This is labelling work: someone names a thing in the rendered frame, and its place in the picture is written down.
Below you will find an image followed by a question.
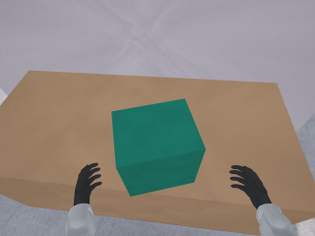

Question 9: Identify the robot right forearm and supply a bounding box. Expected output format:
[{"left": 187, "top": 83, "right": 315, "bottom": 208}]
[{"left": 256, "top": 204, "right": 294, "bottom": 236}]

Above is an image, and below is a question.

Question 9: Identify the carton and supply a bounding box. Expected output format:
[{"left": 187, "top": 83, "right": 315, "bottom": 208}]
[{"left": 111, "top": 98, "right": 206, "bottom": 197}]

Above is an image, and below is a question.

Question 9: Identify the pedestal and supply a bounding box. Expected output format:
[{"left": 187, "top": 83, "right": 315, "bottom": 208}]
[{"left": 0, "top": 70, "right": 315, "bottom": 236}]

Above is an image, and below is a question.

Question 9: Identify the robot right hand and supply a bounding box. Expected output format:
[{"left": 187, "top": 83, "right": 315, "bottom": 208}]
[{"left": 229, "top": 165, "right": 272, "bottom": 209}]

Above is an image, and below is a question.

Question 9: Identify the robot left forearm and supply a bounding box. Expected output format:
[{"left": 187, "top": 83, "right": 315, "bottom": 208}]
[{"left": 65, "top": 203, "right": 96, "bottom": 236}]

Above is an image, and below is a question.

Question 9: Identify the robot left hand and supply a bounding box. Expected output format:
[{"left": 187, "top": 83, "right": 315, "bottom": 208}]
[{"left": 74, "top": 162, "right": 102, "bottom": 206}]

